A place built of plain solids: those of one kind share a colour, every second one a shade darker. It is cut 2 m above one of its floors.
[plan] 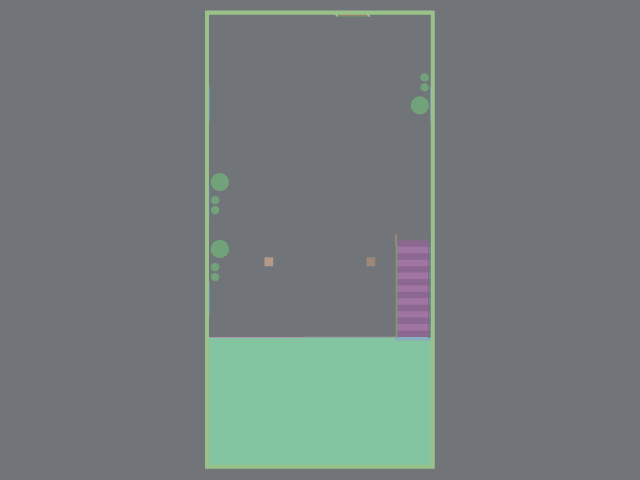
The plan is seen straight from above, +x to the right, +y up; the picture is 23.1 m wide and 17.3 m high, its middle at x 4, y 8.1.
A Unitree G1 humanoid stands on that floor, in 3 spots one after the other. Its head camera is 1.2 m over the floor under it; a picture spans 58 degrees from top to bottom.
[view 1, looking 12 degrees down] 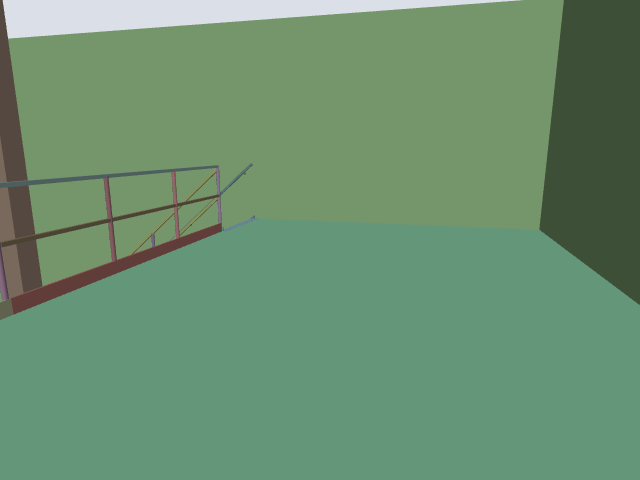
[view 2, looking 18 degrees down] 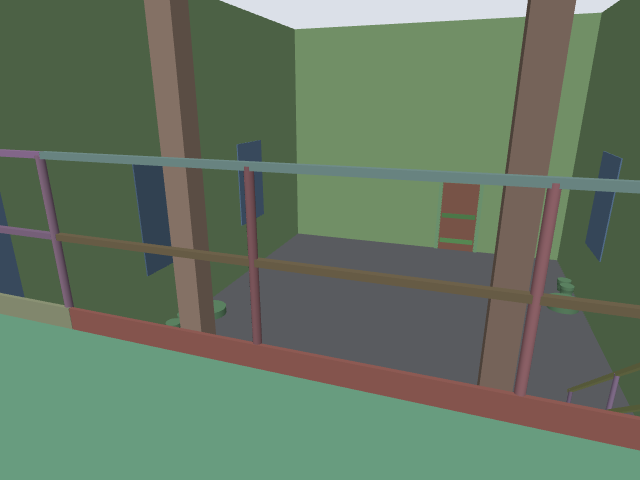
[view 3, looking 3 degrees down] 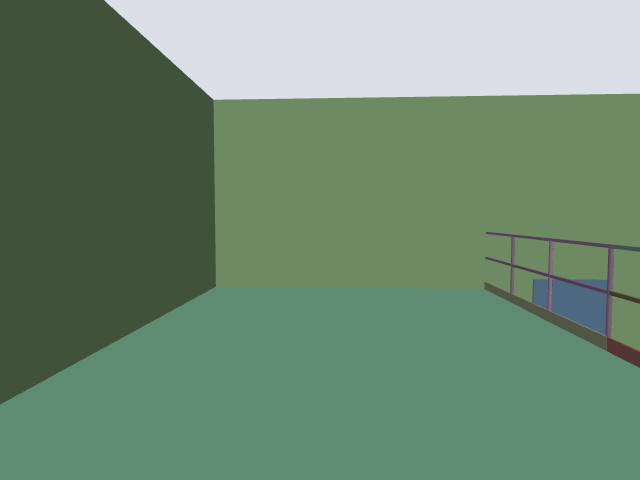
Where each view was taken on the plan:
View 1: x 1.00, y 1.65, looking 14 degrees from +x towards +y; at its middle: loft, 5.77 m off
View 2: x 5.35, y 3.01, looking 109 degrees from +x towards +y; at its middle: ground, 14.20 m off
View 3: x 7.35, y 2.19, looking -177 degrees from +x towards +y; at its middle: wall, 7.37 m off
